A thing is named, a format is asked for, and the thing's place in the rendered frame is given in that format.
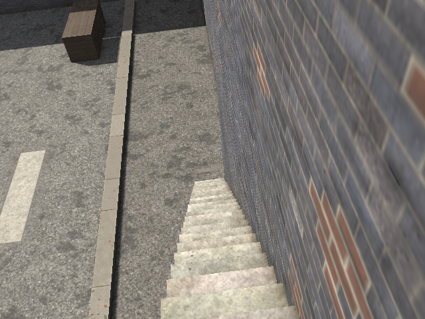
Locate stairs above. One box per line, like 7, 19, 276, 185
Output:
161, 178, 299, 319

